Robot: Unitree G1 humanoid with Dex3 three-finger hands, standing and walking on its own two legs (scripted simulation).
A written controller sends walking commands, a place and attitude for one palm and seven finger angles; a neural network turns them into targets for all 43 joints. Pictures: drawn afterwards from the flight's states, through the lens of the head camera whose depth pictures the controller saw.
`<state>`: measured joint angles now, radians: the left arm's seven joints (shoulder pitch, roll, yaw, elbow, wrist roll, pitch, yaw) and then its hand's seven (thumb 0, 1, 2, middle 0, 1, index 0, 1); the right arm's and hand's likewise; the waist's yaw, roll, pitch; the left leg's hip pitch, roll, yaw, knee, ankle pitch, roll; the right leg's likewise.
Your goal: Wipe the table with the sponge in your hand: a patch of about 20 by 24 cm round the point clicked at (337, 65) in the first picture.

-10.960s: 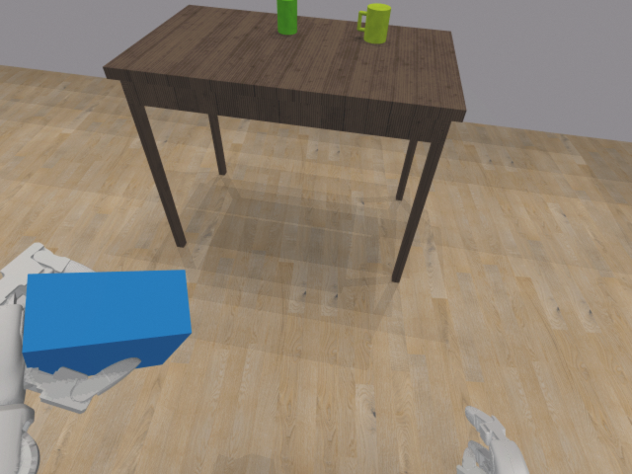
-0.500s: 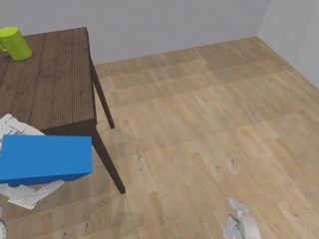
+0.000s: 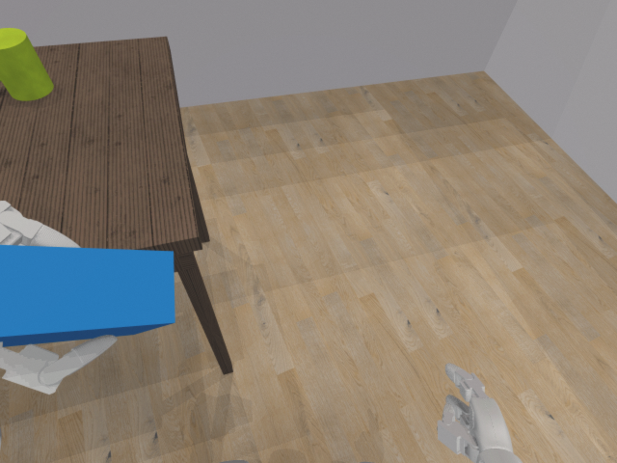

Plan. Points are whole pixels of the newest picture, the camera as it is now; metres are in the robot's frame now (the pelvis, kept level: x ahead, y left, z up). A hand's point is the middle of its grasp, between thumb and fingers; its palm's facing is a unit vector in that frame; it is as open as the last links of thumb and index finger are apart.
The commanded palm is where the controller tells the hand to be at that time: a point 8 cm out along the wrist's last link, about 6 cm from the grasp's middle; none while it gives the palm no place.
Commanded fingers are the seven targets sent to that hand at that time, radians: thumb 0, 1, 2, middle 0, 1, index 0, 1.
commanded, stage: come to a stop and stand still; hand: left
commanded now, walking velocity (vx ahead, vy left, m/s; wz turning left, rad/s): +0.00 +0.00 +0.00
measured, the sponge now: (105, 299) +0.23 +0.21 +0.15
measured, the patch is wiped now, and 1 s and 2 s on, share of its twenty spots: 0.00 0.00 0.00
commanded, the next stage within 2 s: look again from close up in 1.06 s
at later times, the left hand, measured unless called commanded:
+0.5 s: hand (56, 361) +0.18 +0.22 +0.16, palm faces +0.36 -0.83 -0.43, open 10.6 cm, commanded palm +0.12 +0.26 +0.18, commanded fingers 0.00 0.10 1.30 -1.20 -1.60 -1.20 -1.60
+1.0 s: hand (24, 394) +0.15 +0.24 +0.15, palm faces +0.37 -0.83 -0.41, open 10.6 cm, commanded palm +0.10 +0.28 +0.18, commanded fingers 0.00 0.10 1.30 -1.20 -1.60 -1.20 -1.60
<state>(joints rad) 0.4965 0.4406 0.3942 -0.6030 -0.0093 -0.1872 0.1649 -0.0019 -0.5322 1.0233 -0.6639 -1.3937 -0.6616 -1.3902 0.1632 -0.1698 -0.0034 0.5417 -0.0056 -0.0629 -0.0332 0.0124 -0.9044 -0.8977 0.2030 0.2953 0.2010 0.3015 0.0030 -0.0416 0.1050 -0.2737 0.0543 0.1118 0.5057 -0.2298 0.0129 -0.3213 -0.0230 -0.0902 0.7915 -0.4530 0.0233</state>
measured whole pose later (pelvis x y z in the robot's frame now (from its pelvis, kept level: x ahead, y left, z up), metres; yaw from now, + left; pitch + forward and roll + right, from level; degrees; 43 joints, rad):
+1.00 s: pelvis -0.07 +0.00 +0.00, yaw -1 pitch -1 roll -1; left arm 0.46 0.36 0.32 -0.45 -0.01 -0.17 0.16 0.00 -0.53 1.02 -0.67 -1.39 -0.66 -1.39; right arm 0.24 -0.19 0.04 0.60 -0.01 -0.06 -0.07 0.01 -0.90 -0.90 0.21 0.30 0.20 0.30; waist 0.00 0.00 0.05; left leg -0.27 0.02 0.06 0.50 -0.21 0.02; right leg -0.26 0.01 -0.11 0.46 -0.19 -0.04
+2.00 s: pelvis +0.00 +0.05 -0.01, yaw -4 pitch +0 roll -1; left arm 0.41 0.39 0.37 -0.45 -0.04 -0.19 0.10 0.00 -0.53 1.02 -0.68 -1.39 -0.67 -1.38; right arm 0.19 -0.22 0.03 0.52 -0.01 -0.07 -0.01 0.01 -0.90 -0.90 0.21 0.30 0.20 0.30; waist 0.00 -0.02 0.04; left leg -0.22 -0.03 0.11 0.59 -0.37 0.08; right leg -0.23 -0.03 -0.03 0.56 -0.32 0.02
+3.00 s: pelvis -0.04 +0.17 +0.00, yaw -4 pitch -2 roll +3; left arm 0.48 0.36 0.36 -0.43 -0.01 -0.21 0.13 0.00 -0.54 1.02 -0.69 -1.38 -0.68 -1.38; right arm 0.24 -0.26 -0.04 0.63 -0.01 -0.11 -0.02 0.02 -0.90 -0.90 0.20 0.30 0.20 0.30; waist 0.01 -0.04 0.07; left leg -0.36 0.06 0.06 0.66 -0.26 0.00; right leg -0.26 -0.12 -0.06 0.57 -0.28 0.02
